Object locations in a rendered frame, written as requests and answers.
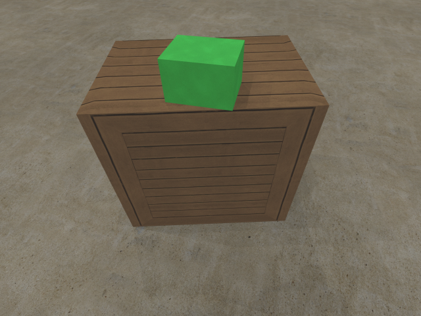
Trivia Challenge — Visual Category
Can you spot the carton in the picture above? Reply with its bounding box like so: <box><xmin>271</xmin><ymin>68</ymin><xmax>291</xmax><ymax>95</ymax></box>
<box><xmin>157</xmin><ymin>35</ymin><xmax>245</xmax><ymax>111</ymax></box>

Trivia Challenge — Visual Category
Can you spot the pedestal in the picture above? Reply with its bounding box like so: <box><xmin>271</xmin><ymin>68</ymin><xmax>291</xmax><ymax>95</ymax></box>
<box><xmin>76</xmin><ymin>35</ymin><xmax>330</xmax><ymax>227</ymax></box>

